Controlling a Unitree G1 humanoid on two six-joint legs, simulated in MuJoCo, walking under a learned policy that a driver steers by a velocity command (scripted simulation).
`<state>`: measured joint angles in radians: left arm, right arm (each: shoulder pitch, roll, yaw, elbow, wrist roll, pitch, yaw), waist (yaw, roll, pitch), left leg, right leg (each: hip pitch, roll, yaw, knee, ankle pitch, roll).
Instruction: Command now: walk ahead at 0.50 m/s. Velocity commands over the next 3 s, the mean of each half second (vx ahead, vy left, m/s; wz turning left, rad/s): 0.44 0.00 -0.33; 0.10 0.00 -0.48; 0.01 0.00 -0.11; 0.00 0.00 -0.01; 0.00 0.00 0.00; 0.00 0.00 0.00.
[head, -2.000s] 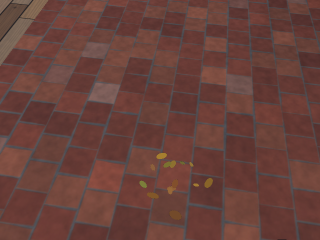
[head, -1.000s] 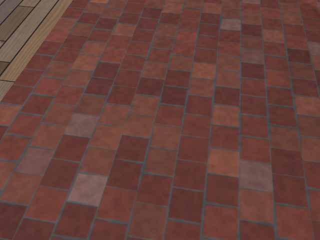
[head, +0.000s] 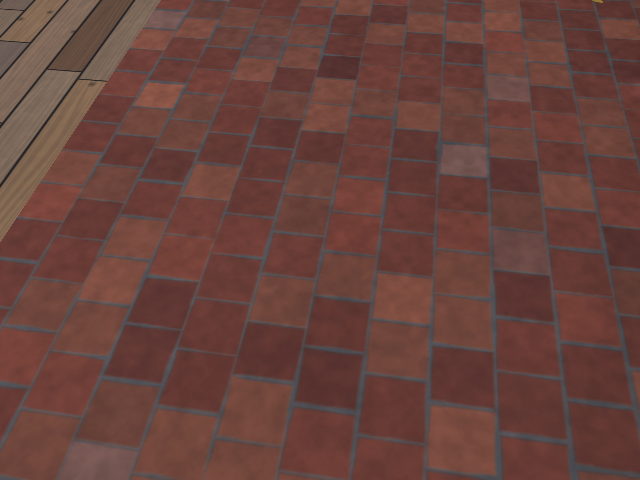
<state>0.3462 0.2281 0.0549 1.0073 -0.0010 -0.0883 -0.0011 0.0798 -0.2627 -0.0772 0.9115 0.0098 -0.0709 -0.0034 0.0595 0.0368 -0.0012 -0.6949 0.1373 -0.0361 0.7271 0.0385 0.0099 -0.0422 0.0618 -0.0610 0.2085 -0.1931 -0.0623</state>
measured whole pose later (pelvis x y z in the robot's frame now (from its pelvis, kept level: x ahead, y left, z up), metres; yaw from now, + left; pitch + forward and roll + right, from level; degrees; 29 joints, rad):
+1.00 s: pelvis +0.39 +0.00 -0.01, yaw -26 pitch +3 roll +1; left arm 0.15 0.27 0.08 0.73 0.01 0.01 0.03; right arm 0.08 -0.30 -0.08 0.86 0.00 0.01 -0.05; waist 0.02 0.02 0.04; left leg -0.54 0.05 -0.08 0.89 -0.34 -0.07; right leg -0.38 0.10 0.07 0.45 -0.11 -0.08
